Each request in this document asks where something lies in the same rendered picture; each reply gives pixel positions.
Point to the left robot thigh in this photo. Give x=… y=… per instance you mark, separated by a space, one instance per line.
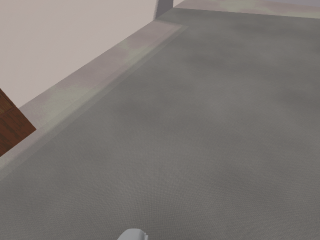
x=133 y=234

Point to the cupboard door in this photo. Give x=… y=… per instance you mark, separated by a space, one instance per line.
x=4 y=104

